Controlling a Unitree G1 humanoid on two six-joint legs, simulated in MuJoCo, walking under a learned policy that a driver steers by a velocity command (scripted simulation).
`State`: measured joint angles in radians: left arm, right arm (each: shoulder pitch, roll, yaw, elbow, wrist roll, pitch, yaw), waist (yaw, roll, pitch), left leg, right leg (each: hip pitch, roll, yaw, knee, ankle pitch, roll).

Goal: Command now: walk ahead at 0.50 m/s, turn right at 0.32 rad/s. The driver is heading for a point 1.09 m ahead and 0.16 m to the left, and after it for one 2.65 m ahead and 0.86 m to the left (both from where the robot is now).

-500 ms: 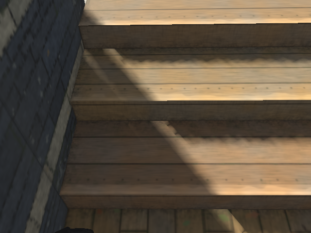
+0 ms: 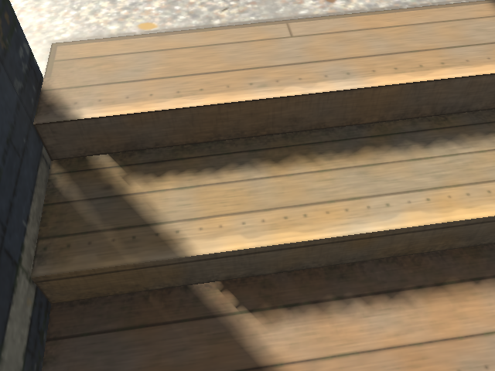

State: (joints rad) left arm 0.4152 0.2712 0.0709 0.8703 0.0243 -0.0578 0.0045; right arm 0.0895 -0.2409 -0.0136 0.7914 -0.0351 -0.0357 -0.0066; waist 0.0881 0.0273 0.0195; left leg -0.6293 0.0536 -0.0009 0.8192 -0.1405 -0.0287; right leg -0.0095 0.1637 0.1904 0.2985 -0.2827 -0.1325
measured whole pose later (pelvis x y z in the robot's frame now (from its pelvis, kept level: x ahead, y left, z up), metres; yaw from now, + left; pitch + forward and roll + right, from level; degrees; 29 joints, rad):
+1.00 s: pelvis +0.41 +0.01 +0.13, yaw -1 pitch +0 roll +0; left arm 0.21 0.22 0.03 0.89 -0.01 -0.09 -0.07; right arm 0.32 -0.23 -0.06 0.86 -0.01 -0.02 0.06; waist 0.00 0.04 0.00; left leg -0.32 0.06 -0.07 0.67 -0.26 -0.13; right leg -0.28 0.06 -0.12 0.50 -0.24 -0.10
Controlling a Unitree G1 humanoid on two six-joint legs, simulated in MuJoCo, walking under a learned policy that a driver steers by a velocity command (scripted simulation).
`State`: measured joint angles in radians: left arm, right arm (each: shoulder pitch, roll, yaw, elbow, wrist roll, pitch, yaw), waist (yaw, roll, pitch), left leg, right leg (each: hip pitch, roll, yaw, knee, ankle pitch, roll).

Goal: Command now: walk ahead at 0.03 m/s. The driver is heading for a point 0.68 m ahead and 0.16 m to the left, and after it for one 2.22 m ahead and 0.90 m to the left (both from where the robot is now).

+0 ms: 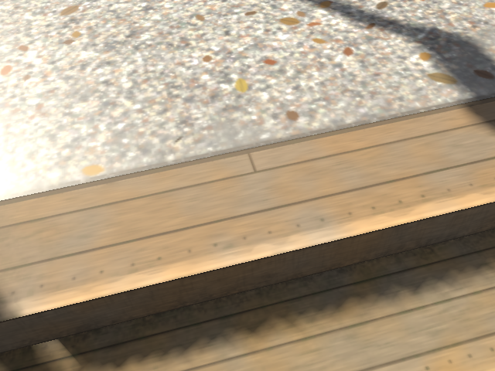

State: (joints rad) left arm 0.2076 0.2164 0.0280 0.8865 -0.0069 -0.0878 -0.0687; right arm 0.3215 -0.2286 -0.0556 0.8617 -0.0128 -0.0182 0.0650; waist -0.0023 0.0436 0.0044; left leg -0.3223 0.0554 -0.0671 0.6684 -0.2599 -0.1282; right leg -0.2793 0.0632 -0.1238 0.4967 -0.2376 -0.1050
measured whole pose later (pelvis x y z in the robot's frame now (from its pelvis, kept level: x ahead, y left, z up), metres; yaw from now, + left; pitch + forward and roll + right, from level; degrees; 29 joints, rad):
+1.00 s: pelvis +0.21 +0.02 +0.00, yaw +4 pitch +6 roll +2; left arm 0.55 0.06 -0.09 1.14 0.14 -0.09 -0.05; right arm 0.08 -0.09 0.07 0.77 -0.01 0.00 0.10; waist 0.03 -0.04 -0.13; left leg -1.31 0.07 0.08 1.71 -0.13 0.21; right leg 0.03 -0.01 -0.16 0.23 -0.36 -0.05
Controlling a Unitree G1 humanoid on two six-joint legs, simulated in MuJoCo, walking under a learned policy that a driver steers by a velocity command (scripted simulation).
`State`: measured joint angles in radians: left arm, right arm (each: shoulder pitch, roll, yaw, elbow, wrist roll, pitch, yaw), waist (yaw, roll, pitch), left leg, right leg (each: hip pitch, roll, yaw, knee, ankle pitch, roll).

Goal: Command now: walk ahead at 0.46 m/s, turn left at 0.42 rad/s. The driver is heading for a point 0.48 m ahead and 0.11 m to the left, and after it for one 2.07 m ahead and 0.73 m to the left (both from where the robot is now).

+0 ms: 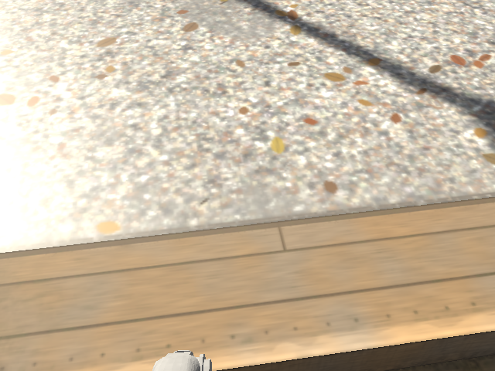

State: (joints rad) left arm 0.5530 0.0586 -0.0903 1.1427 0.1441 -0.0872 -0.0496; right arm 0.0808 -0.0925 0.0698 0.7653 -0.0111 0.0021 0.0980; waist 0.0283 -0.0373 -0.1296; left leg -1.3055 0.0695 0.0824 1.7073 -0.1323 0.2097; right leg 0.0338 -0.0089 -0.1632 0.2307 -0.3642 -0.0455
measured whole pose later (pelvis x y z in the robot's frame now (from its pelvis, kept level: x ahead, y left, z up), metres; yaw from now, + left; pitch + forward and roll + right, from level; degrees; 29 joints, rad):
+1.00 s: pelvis +0.46 -0.03 +0.28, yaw +33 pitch +4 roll -3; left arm 0.20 0.23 0.03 0.90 0.05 -0.12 0.04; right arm 0.04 -0.26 -0.02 0.78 -0.03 -0.09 0.09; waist 0.07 0.06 -0.08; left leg -0.73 0.09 -0.02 1.05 -0.28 0.00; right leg -0.31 -0.06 -0.36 0.44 -0.18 -0.05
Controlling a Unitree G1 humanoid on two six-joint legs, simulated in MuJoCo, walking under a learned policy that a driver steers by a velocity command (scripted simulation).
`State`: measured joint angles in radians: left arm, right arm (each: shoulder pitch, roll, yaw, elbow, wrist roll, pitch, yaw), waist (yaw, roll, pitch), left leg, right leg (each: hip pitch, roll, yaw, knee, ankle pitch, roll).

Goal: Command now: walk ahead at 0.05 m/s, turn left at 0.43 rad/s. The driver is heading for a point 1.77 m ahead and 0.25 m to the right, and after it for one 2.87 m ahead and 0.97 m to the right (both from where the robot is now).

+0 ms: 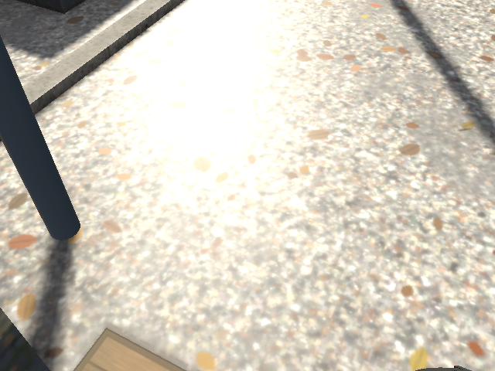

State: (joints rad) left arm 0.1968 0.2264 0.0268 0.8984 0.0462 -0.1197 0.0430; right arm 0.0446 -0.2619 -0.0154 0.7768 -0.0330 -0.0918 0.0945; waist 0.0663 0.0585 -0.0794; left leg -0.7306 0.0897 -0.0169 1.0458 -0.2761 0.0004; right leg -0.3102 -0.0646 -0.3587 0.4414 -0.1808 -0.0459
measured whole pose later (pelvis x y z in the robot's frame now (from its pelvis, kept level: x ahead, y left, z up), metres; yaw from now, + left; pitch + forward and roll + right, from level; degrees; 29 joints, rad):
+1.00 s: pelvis +0.09 -0.02 +0.01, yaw +5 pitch +0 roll +0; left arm 0.20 0.19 0.00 1.05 0.01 0.01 0.03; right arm 0.24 -0.19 -0.04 1.04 0.00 -0.01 -0.05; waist 0.01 0.00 0.01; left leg -0.21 0.03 -0.02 0.42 -0.20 -0.03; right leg -0.17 0.01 -0.02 0.41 -0.24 -0.02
